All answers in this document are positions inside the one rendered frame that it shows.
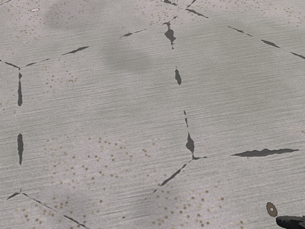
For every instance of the right robot hand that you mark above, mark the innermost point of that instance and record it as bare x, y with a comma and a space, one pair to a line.
291, 222

